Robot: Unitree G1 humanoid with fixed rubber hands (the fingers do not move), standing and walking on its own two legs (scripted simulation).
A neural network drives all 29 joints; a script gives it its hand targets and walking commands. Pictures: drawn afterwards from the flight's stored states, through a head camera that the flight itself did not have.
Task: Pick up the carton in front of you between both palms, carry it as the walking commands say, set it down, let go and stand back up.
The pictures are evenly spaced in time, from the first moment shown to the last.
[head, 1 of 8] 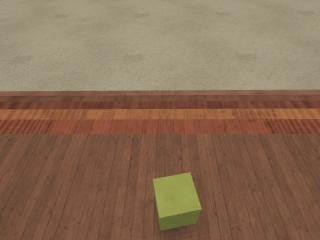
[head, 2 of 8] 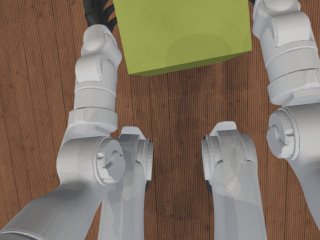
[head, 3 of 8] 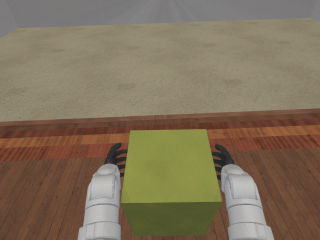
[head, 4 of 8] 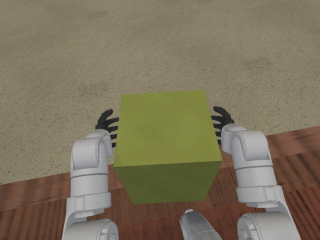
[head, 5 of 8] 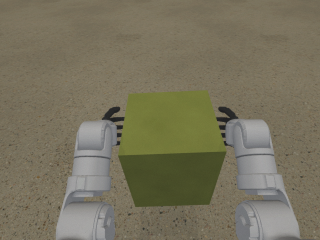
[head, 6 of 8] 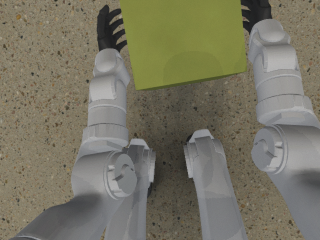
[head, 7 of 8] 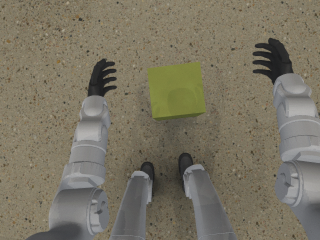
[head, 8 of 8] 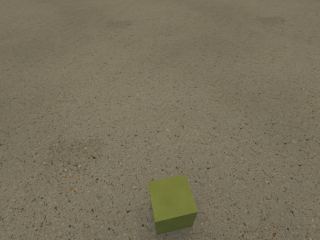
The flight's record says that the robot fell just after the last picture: no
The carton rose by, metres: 0.67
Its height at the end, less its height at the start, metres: -0.94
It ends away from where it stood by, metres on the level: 2.94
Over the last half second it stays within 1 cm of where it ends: yes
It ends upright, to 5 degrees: yes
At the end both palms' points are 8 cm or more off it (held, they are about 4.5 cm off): yes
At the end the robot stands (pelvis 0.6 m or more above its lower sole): yes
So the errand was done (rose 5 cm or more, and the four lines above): yes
